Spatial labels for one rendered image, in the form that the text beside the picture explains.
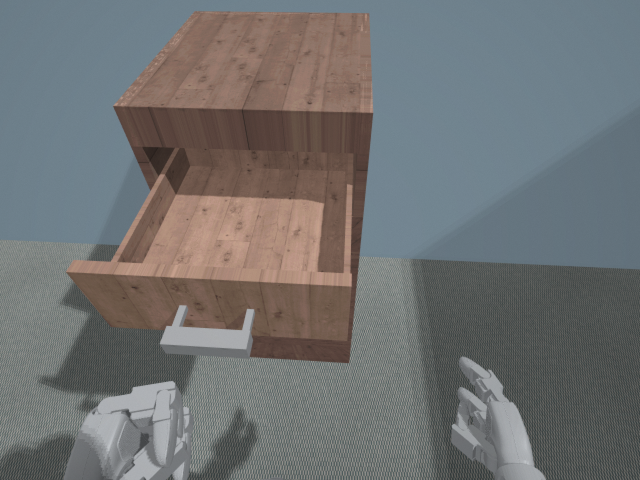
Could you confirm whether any robot left hand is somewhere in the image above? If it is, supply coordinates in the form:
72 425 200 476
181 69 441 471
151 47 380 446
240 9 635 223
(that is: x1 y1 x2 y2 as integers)
63 381 194 480

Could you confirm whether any robot right hand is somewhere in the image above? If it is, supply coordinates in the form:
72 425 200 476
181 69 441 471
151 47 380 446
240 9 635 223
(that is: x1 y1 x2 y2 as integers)
451 357 534 477

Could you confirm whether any handle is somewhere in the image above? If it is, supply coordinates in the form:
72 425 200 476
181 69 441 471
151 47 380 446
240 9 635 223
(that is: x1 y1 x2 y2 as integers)
160 305 255 359

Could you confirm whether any drawer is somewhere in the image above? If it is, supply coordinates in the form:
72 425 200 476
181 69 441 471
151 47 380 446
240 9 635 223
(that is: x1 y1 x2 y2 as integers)
66 148 353 341

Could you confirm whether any cabinet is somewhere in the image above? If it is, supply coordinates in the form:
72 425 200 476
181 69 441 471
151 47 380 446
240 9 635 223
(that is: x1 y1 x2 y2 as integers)
113 11 373 363

